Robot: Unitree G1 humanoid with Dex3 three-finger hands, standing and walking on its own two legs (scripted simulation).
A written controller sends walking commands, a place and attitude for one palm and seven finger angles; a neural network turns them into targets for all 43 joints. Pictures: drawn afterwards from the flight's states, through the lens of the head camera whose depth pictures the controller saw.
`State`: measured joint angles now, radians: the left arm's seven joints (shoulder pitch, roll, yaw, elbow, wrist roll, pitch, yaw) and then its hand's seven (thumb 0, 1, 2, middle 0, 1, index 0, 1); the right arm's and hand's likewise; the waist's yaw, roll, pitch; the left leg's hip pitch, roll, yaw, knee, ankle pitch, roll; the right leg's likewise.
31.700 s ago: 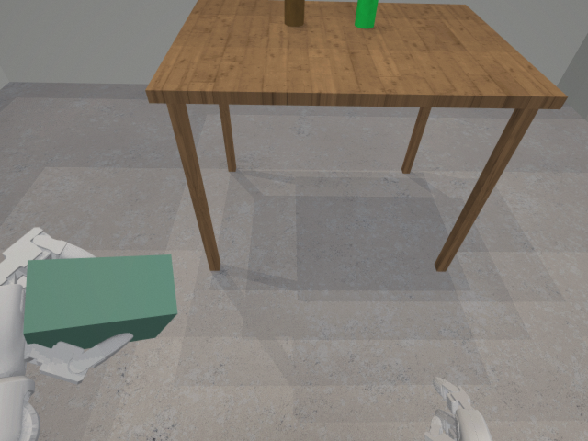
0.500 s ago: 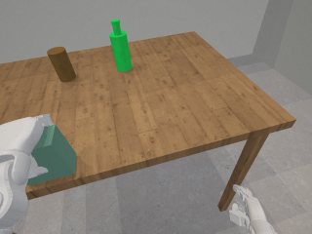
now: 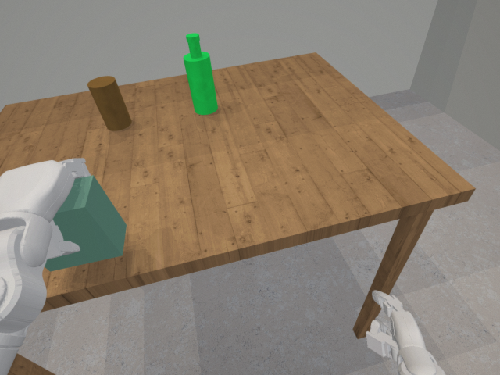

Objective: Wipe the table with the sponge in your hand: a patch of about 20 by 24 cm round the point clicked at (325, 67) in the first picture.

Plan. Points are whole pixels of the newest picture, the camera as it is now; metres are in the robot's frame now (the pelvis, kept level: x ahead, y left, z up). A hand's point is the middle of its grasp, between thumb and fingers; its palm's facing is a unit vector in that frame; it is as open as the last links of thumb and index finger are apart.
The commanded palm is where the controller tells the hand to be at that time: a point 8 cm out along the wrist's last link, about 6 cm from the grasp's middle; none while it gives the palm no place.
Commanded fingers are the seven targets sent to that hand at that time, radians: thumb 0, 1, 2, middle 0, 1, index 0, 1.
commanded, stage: lift the sponge slowly off the table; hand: left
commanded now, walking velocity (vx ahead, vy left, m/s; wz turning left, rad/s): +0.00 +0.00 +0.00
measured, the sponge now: (77, 232) +0.25 +0.32 +0.12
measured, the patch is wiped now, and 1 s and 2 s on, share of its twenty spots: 1.00 1.00 1.00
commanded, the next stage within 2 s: bring the sponge back beside the body in 0.94 s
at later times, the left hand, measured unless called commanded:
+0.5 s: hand (52, 188) +0.26 +0.33 +0.20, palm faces +0.11 -0.03 -0.99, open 10.3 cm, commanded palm +0.22 +0.32 +0.28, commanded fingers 0.00 0.10 1.30 -1.20 -1.60 -1.20 -1.60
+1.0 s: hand (54, 172) +0.27 +0.31 +0.24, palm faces +0.18 -0.04 -0.98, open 10.3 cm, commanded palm +0.21 +0.31 +0.31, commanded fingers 0.00 0.10 1.30 -1.20 -1.60 -1.20 -1.60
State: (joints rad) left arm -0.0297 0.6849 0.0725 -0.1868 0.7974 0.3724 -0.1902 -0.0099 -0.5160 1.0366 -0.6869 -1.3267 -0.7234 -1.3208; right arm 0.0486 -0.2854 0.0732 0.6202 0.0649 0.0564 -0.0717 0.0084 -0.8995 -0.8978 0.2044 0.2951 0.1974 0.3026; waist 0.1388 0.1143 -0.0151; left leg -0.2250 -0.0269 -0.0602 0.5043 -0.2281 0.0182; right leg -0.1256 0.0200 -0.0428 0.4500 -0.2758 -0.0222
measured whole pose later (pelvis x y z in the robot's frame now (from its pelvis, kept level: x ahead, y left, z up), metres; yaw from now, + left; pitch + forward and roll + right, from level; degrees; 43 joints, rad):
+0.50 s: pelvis -0.01 +0.00 +0.00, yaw +0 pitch -3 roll -1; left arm -0.21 0.71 0.04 -0.11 0.82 0.45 -0.27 -0.01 -0.52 1.04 -0.69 -1.32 -0.73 -1.32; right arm 0.03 -0.29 0.09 0.62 0.08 0.05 -0.08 0.01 -0.90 -0.90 0.20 0.30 0.20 0.30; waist 0.14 0.11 -0.01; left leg -0.23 -0.03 -0.06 0.48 -0.20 0.02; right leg -0.14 0.01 -0.04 0.45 -0.26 -0.02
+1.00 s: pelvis +0.00 +0.00 +0.00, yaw +0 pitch -2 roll +0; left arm -0.22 0.72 0.05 -0.23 0.79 0.54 -0.30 -0.01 -0.52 1.04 -0.69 -1.32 -0.73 -1.32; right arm 0.01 -0.29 0.09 0.60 0.09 0.08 -0.07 0.01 -0.90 -0.90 0.20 0.30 0.20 0.30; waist 0.15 0.13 -0.03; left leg -0.24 -0.04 -0.05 0.48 -0.20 0.02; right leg -0.16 0.01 -0.03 0.46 -0.27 -0.02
